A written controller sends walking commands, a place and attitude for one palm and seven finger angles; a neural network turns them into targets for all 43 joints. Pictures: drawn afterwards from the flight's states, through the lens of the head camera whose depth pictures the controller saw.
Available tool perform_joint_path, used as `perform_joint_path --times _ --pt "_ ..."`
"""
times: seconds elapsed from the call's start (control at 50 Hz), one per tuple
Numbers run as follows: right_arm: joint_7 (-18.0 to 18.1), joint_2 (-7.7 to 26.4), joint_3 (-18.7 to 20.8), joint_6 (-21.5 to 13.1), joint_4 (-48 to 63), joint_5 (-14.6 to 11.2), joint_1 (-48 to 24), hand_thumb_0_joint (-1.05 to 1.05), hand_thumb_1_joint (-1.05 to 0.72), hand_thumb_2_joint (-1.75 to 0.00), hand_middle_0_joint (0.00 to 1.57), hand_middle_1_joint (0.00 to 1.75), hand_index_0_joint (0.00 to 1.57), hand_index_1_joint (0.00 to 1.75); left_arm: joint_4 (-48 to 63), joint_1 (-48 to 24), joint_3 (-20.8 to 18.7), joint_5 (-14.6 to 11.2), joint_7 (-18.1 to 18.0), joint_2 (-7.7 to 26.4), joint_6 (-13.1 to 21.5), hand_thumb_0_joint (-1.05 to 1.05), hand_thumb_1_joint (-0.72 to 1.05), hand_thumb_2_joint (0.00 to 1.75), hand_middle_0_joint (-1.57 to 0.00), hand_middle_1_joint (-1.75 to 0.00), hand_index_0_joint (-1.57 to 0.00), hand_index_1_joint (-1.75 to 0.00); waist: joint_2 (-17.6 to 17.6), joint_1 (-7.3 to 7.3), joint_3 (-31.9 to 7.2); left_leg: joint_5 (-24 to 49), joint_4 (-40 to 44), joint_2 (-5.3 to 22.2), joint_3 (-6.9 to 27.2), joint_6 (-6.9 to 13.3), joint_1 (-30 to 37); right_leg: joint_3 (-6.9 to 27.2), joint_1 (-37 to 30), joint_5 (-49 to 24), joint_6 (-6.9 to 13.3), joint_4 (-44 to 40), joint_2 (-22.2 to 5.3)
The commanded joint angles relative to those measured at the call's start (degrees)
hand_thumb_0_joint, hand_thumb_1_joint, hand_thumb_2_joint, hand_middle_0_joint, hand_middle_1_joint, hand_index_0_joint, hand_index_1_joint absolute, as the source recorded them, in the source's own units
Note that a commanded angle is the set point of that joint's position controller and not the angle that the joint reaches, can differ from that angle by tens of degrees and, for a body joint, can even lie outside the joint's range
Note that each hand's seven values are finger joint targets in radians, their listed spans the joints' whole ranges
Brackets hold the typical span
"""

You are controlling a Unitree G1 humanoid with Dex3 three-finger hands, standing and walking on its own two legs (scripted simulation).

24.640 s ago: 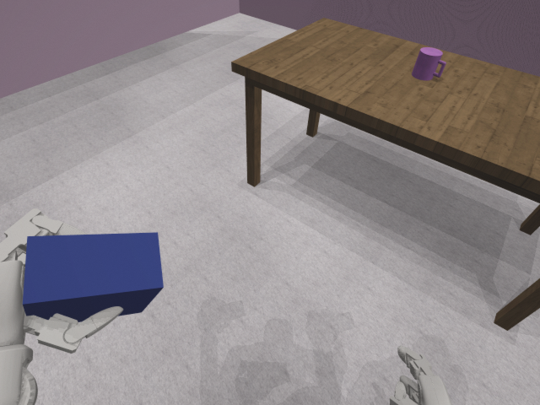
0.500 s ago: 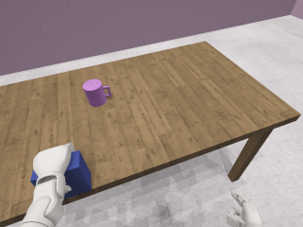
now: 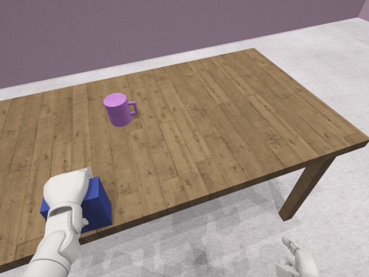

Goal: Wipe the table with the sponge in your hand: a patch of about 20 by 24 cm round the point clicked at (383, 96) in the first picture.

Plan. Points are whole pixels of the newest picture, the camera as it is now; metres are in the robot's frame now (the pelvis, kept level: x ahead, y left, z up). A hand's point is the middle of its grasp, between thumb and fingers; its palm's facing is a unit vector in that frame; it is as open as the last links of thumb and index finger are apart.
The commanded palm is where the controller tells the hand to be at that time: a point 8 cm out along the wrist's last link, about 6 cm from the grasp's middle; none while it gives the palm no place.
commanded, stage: wipe forward along the first lane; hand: left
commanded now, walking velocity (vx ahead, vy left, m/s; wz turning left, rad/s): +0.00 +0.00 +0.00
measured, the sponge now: (82, 212) +0.26 +0.30 -0.04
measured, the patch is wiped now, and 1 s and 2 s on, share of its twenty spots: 0.10 0.30 0.45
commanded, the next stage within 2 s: slide across to the middle lane in 1.46 s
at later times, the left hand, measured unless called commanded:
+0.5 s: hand (79, 179) +0.32 +0.32 +0.00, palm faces -0.10 -0.01 -0.99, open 10.3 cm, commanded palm +0.31 +0.32 +0.03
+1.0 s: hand (76, 163) +0.37 +0.36 +0.00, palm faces -0.12 +0.00 -0.99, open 10.3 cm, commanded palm +0.36 +0.35 +0.03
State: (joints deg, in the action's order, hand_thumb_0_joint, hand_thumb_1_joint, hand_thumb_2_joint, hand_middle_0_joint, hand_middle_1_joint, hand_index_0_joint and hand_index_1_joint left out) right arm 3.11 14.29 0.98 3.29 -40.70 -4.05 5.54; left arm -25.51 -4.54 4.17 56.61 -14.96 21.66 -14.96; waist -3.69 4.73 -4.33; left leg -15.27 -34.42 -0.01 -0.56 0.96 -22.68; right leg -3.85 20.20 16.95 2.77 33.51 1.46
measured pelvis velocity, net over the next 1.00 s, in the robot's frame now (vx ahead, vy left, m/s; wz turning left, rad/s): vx -0.01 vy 0.01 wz -0.02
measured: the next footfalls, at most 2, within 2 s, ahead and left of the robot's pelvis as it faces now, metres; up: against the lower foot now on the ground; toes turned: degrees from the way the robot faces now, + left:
none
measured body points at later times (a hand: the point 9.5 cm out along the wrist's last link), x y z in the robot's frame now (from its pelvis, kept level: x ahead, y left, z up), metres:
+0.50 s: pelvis -0.01 +0.00 -0.01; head +0.02 -0.02 +0.44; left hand +0.32 +0.32 +0.05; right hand +0.11 -0.26 -0.14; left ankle +0.03 +0.11 -0.73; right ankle +0.00 -0.09 -0.73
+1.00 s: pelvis -0.01 +0.01 -0.02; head +0.04 +0.01 +0.43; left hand +0.37 +0.35 +0.05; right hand +0.07 -0.26 -0.15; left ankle +0.03 +0.11 -0.73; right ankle +0.00 -0.09 -0.73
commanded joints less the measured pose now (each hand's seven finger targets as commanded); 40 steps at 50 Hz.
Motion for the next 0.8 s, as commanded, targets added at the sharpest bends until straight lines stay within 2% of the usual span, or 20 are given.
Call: perform_joint_path --times 0.0,0.04,0.06,0.12,0.14,0.18,0.24,0.28,0.34,0.4,0.44,0.46,0.52,0.54,0.58,0.64,0.66,0.74,0.76,0.78 --pt "0.41 7.82 2.57 -2.17 7.93 0.00 -5.50 0.00 -0.90 -0.90 0.20 0.30 0.20 0.30 1.10 -14.16 -5.00 1.79 -1.10 12.55 -0.49 0.00 0.10 1.30 -1.20 -1.60 -1.20 -1.60 4.32 -1.79 -8.10 4.33 3.32 -2.12 2.41 1.86 3.11 5.39 0.04 -7.33 0.77 -6.44 0.11" --pt "0.36 8.10 2.54 -1.79 7.55 -0.05 -5.21 0.00 -0.90 -0.90 0.20 0.30 0.20 0.30 -0.15 -16.89 -6.27 2.08 -0.91 14.27 -0.07 0.00 0.10 1.30 -1.20 -1.60 -1.20 -1.60 3.72 -1.93 -8.36 3.71 3.21 -2.06 2.84 1.69 2.61 5.84 0.97 -6.29 0.96 -6.26 0.26" --pt "0.37 7.87 2.54 -1.82 8.18 -0.06 -4.34 0.00 -0.90 -0.90 0.20 0.30 0.20 0.30 -0.43 -17.10 -3.76 1.84 -0.72 11.75 0.29 0.00 0.10 1.30 -1.20 -1.60 -1.20 -1.60 3.22 -2.45 -8.89 3.56 2.89 -2.10 2.35 1.91 2.33 4.87 0.86 -6.31 0.73 -5.84 0.17" --pt "0.38 8.13 2.47 -1.55 7.77 -0.09 -3.41 0.00 -0.90 -0.90 0.20 0.30 0.20 0.30 -3.85 -21.52 -4.27 2.58 -0.92 13.29 1.01 0.00 0.10 1.30 -1.20 -1.60 -1.20 -1.60 4.48 -3.16 -8.40 2.08 2.24 -1.93 2.43 1.91 0.56 4.99 2.79 -4.80 0.60 -5.62 0.06" --pt "0.44 8.33 2.61 -1.47 7.69 -0.08 -3.14 0.00 -0.90 -0.90 0.20 0.30 0.20 0.30 -4.88 -20.50 -6.72 2.42 -1.10 15.33 1.28 0.00 0.10 1.30 -1.20 -1.60 -1.20 -1.60 4.43 -2.41 -8.91 1.86 2.21 -2.04 2.63 1.91 -0.10 5.62 2.30 -4.41 0.74 -5.67 0.27" --pt "0.47 8.36 2.63 -1.28 7.68 -0.17 -2.04 0.00 -0.90 -0.90 0.20 0.30 0.20 0.30 -7.09 -22.46 -4.91 2.63 -1.10 14.04 1.81 0.00 0.10 1.30 -1.20 -1.60 -1.20 -1.60 5.50 -3.49 -9.20 1.58 1.37 -1.95 2.31 2.00 -1.23 4.90 3.12 -4.60 0.34 -5.11 0.03" --pt "0.24 8.67 2.90 -1.05 7.30 -0.14 -1.18 0.00 -0.90 -0.90 0.20 0.30 0.20 0.30 -8.83 -24.27 -6.22 2.95 -1.68 15.51 2.27 0.00 0.10 1.30 -1.20 -1.60 -1.20 -1.60 3.92 -3.18 -10.68 1.34 0.98 -1.70 2.47 1.86 -1.73 5.29 3.99 -3.78 0.66 -4.50 0.26" --pt "0.05 8.54 3.15 -1.00 7.33 -0.17 -0.06 0.00 -0.90 -0.90 0.20 0.30 0.20 0.30 -10.38 -23.66 -4.55 2.63 -1.99 13.39 2.52 0.00 0.10 1.30 -1.20 -1.60 -1.20 -1.60 4.42 -3.61 -11.80 2.11 0.06 -1.61 2.10 2.05 -2.08 4.68 3.89 -5.33 0.39 -3.97 0.10" --pt "0.04 9.40 3.01 -0.57 6.77 -0.21 0.59 0.00 -0.90 -0.90 0.20 0.30 0.20 0.30 -14.14 -23.92 -8.22 2.14 -2.25 17.76 2.28 0.00 0.10 1.30 -1.20 -1.60 -1.20 -1.60 6.39 -3.45 -10.87 1.18 -0.31 -1.59 2.21 2.03 -5.16 5.47 3.66 -5.12 0.24 -3.89 0.14" --pt "-0.04 9.35 3.03 -0.46 6.72 -0.21 1.98 0.00 -0.90 -0.90 0.20 0.30 0.20 0.30 -16.51 -25.49 -6.15 2.90 -2.12 16.79 2.69 0.00 0.10 1.30 -1.20 -1.60 -1.20 -1.60 7.28 -4.52 -10.54 0.55 -1.15 -1.61 1.65 2.25 -6.78 5.03 4.39 -5.05 -0.21 -3.39 -0.10" --pt "-0.15 9.89 3.18 -0.25 6.16 -0.17 2.65 0.00 -0.90 -0.90 0.20 0.30 0.20 0.30 -18.24 -24.39 -9.99 2.93 -2.26 20.80 2.82 0.00 0.10 1.30 -1.20 -1.60 -1.20 -1.60 6.47 -3.47 -11.57 1.39 -1.58 -1.56 1.76 2.23 -7.51 5.87 3.67 -6.23 0.15 -3.12 0.08" --pt "-0.17 9.60 3.01 -0.11 6.59 -0.22 3.08 0.00 -0.90 -0.90 0.20 0.30 0.20 0.30 -18.27 -25.62 -7.66 2.82 -1.96 19.05 3.01 0.00 0.10 1.30 -1.20 -1.60 -1.20 -1.60 6.03 -4.32 -10.83 0.59 -1.57 -1.68 1.44 2.29 -8.09 5.11 3.96 -5.43 -0.16 -3.05 -0.10" --pt "-0.22 9.71 2.93 -0.06 6.23 -0.34 3.83 0.00 -0.90 -0.90 0.20 0.30 0.20 0.30 -20.39 -30.64 -6.95 3.82 -1.73 20.05 3.68 0.00 0.10 1.30 -1.20 -1.60 -1.20 -1.60 5.10 -5.36 -9.37 -1.47 -1.90 -1.40 1.55 2.42 -8.66 5.04 7.09 -1.89 -0.24 -3.38 -0.19" --pt "-0.22 9.95 3.07 0.00 5.90 -0.23 4.17 0.00 -0.90 -0.90 0.20 0.30 0.20 0.30 -20.77 -30.47 -9.39 3.89 -1.89 22.40 4.10 0.00 0.10 1.30 -1.20 -1.60 -1.20 -1.60 4.55 -4.51 -10.81 -0.97 -1.95 -1.36 1.77 2.42 -8.60 5.39 6.54 -2.13 0.07 -3.08 0.09" --pt "-0.29 9.64 3.05 -0.02 6.31 -0.35 5.02 0.00 -0.90 -0.90 0.20 0.30 0.20 0.30 -21.58 -31.57 -7.41 3.77 -1.79 20.68 4.84 0.00 0.10 1.30 -1.20 -1.60 -1.20 -1.60 5.16 -5.19 -11.31 -1.45 -2.37 -1.42 1.49 2.54 -8.96 4.95 6.79 -1.94 -0.23 -2.99 -0.01" --pt "-0.31 9.99 3.16 -0.02 5.93 -0.18 5.82 0.00 -0.90 -0.90 0.20 0.30 0.20 0.30 -23.48 -32.34 -10.22 3.68 -2.12 23.73 5.71 0.00 0.10 1.30 -1.20 -1.60 -1.20 -1.60 4.71 -4.75 -12.79 -0.94 -2.65 -1.20 1.70 2.52 -9.69 5.13 6.57 -2.59 -0.10 -2.55 0.18" --pt "-0.31 9.87 3.17 0.01 5.97 -0.24 6.35 0.00 -0.90 -0.90 0.20 0.30 0.20 0.30 -23.64 -33.30 -8.77 3.42 -2.17 22.64 6.06 0.00 0.10 1.30 -1.20 -1.60 -1.20 -1.60 4.69 -5.58 -12.78 -1.06 -3.04 -1.22 1.30 2.68 -9.63 5.05 6.55 -2.83 -0.34 -2.55 0.10" --pt "-0.68 10.18 3.16 0.03 5.42 -0.17 7.04 0.00 -0.90 -0.90 0.20 0.30 0.20 0.30 -26.25 -35.52 -9.98 4.56 -2.66 24.66 6.60 0.00 0.10 1.30 -1.20 -1.60 -1.20 -1.60 3.73 -5.51 -12.94 -0.81 -3.18 -0.98 1.92 2.58 -10.13 4.68 8.40 -2.50 0.02 -1.87 0.39" --pt "-0.70 9.99 3.20 -0.01 5.59 -0.14 7.58 0.00 -0.90 -0.90 0.20 0.30 0.20 0.30 -26.23 -36.49 -7.62 4.45 -2.64 22.48 6.65 0.00 0.10 1.30 -1.20 -1.60 -1.20 -1.60 3.70 -6.44 -13.15 -0.92 -3.51 -1.03 1.56 2.76 -9.65 4.44 8.77 -2.63 -0.25 -1.91 0.40" --pt "-0.76 10.21 3.23 0.08 5.21 -0.19 7.88 0.00 -0.90 -0.90 0.20 0.30 0.20 0.30 -27.35 -37.38 -8.71 4.83 -2.80 24.14 6.56 0.00 0.10 1.30 -1.20 -1.60 -1.20 -1.60 4.21 -6.49 -12.49 -1.55 -3.47 -0.90 1.87 2.69 -9.96 4.17 9.79 -1.60 -0.22 -2.06 0.39"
